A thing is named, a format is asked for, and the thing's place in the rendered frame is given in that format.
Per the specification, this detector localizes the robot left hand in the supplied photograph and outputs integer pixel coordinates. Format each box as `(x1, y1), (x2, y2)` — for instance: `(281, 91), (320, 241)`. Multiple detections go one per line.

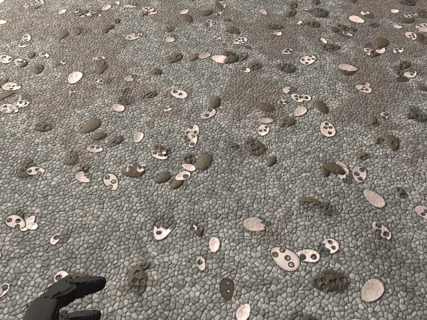
(23, 275), (106, 320)

